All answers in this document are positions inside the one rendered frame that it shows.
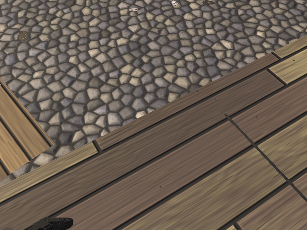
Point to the robot left hand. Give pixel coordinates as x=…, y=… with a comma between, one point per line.
x=52, y=224

